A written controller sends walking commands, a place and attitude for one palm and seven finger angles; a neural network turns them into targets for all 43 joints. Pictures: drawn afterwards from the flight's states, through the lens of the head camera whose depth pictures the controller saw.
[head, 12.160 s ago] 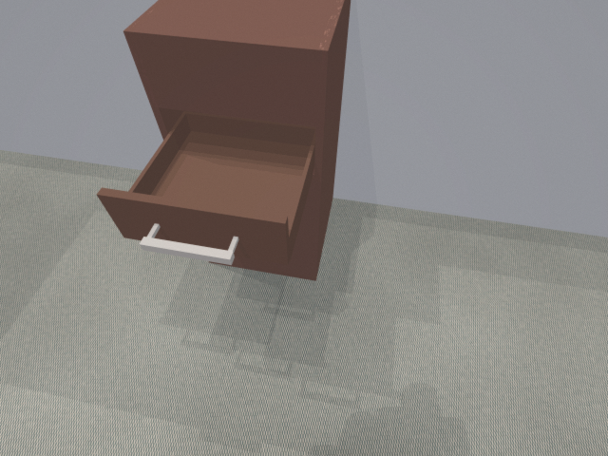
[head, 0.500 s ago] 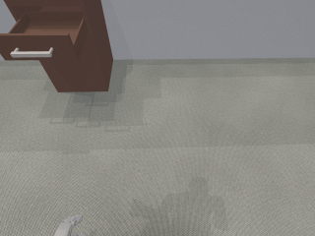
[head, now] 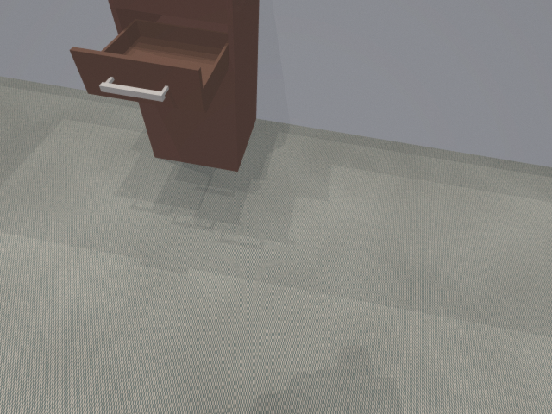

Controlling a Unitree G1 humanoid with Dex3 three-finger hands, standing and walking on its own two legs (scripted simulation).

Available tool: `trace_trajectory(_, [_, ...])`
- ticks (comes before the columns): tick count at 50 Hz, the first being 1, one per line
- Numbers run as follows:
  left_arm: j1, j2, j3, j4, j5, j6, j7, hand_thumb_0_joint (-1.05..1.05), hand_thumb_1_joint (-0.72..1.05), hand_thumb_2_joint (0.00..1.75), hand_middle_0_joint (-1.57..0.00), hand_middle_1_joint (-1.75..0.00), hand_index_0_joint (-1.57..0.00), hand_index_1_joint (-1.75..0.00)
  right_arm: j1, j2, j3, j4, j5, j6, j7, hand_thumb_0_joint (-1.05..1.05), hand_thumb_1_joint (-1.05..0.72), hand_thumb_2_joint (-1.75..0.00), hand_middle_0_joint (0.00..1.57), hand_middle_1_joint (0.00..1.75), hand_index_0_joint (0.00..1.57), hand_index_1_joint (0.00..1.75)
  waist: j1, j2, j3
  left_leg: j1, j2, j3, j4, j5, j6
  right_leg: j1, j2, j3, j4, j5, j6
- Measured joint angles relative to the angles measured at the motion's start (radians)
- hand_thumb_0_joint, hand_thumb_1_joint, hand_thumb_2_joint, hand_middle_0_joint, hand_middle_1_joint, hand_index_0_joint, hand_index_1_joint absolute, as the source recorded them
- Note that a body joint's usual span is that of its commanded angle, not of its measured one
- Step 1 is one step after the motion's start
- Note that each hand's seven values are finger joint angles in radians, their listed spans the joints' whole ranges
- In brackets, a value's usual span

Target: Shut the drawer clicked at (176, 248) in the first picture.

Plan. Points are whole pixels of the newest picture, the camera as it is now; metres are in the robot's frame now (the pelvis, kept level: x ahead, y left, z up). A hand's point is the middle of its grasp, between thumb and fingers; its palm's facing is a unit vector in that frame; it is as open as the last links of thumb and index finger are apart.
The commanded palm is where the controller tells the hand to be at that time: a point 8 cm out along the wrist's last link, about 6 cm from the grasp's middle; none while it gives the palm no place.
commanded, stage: take the last steps up to it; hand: left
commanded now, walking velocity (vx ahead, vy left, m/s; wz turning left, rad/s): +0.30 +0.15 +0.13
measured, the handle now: (135, 88) +0.94 +0.52 -0.12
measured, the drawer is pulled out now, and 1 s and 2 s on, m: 0.30 0.30 0.30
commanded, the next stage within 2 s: come to a stop and stand still in 1.40 s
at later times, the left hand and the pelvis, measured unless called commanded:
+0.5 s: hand (177, 331) +0.26 +0.20 -0.15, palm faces +0.13 -0.97 -0.19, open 7.3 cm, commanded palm none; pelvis +0.18 +0.02 +0.01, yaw +6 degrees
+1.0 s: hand (141, 235) +0.45 +0.33 -0.15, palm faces +0.10 -0.98 -0.18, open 7.4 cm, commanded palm none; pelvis +0.38 +0.15 +0.02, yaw +4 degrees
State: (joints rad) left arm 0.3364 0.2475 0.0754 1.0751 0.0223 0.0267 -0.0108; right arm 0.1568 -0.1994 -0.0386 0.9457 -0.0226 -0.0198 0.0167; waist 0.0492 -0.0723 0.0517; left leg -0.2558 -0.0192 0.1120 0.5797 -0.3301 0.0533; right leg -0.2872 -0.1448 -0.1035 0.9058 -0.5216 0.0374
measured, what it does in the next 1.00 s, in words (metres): walks ahead: right foot, then left foot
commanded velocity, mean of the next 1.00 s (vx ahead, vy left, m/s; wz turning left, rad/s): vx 0.30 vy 0.15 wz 0.05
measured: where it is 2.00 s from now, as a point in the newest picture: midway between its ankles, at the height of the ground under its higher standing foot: (223, 286)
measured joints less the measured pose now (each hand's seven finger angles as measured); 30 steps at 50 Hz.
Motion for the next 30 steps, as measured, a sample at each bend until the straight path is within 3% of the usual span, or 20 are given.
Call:
trace_trajectory(2, [-0.018,0.000,0.000,0.006,0.004,0.008,-0.003,0.01,0.91,0.90,-0.20,-0.30,-0.20,-0.29,0.027,0.009,0.008,-0.001,-0.001,-0.010,-0.011,0.01,-0.91,-0.90,0.20,0.30,0.20,0.30,-0.009,0.010,-0.009,0.034,-0.006,-0.003,-0.035,-0.015,0.008,-0.089,0.014,0.020,0.149,0.030,-0.010])
trace_trajectory(5, [-0.064,-0.008,-0.007,-0.014,0.007,0.002,-0.010,0.01,0.91,0.90,-0.19,-0.30,-0.20,-0.29,0.075,0.020,0.018,0.024,-0.001,-0.021,-0.021,0.01,-0.91,-0.90,0.20,0.30,0.20,0.30,-0.017,0.030,-0.010,0.103,-0.018,-0.016,-0.125,0.007,0.009,-0.179,0.017,0.025,0.190,0.118,-0.013])
trace_trajectory(12, [-0.195,-0.044,-0.029,-0.091,0.004,-0.023,-0.013,0.01,0.91,0.90,-0.19,-0.30,-0.20,-0.29,0.182,0.039,0.030,0.112,-0.002,-0.023,-0.019,0.01,-0.91,-0.90,0.20,0.30,0.20,0.30,-0.048,0.065,0.011,0.237,-0.034,-0.047,-0.226,-0.012,0.011,-0.213,0.028,0.003,-0.105,0.206,-0.017])
trace_trajectory(16, [-0.236,-0.058,-0.033,-0.124,0.006,-0.044,-0.017,0.01,0.91,0.90,-0.19,-0.30,-0.20,-0.29,0.239,0.040,0.027,0.153,0.003,-0.016,-0.016,0.01,-0.91,-0.90,0.20,0.30,0.20,0.30,-0.067,0.078,0.017,0.264,-0.032,-0.049,-0.127,-0.121,-0.003,-0.125,0.065,-0.029,-0.284,0.286,-0.039])
trace_trajectory(17, [-0.245,-0.063,-0.031,-0.129,0.008,-0.058,-0.016,0.01,0.90,0.90,-0.19,-0.30,-0.20,-0.29,0.247,0.038,0.024,0.165,0.008,-0.012,-0.014,0.01,-0.91,-0.90,0.20,0.30,0.20,0.30,-0.069,0.086,0.024,0.235,-0.024,-0.051,-0.028,-0.160,-0.006,-0.115,0.067,-0.036,-0.275,0.330,-0.058])
trace_trajectory(19, [-0.252,-0.079,-0.032,-0.135,0.004,-0.075,-0.010,0.00,0.90,0.90,-0.19,-0.30,-0.20,-0.29,0.245,0.031,0.016,0.180,0.012,0.007,-0.011,0.01,-0.91,-0.90,0.20,0.30,0.20,0.30,-0.084,0.107,0.038,0.118,-0.009,-0.078,0.281,-0.192,-0.017,-0.087,0.064,-0.071,-0.229,0.270,-0.072])
trace_trajectory(22, [-0.218,-0.096,-0.029,-0.130,-0.001,-0.081,0.005,0.00,0.90,0.90,-0.20,-0.30,-0.20,-0.29,0.213,0.019,-0.001,0.183,0.005,0.029,-0.005,0.01,-0.91,-0.90,0.20,0.30,0.20,0.30,-0.081,0.111,0.030,-0.060,0.027,-0.078,0.536,-0.109,-0.037,-0.019,0.063,-0.093,-0.286,0.231,-0.058])
trace_trajectory(25, [-0.166,-0.098,-0.014,-0.096,-0.002,-0.085,0.016,0.00,0.91,0.90,-0.20,-0.30,-0.20,-0.29,0.160,0.016,-0.014,0.154,0.000,0.034,0.003,0.01,-0.91,-0.90,0.20,0.30,0.20,0.29,-0.075,0.086,0.015,-0.179,0.080,-0.071,0.505,-0.015,-0.060,0.043,0.062,-0.091,-0.383,0.253,-0.044])
trace_trajectory(30, [-0.084,-0.059,0.005,-0.034,0.004,-0.087,0.013,-0.01,0.94,0.90,-0.20,-0.30,-0.21,-0.30,0.091,0.019,-0.023,0.097,0.000,0.017,0.018,0.01,-0.91,-0.90,0.19,0.30,0.19,0.29,-0.037,0.050,-0.006,-0.222,0.120,-0.054,0.213,0.090,-0.088,0.137,0.043,-0.079,-0.504,0.264,-0.011])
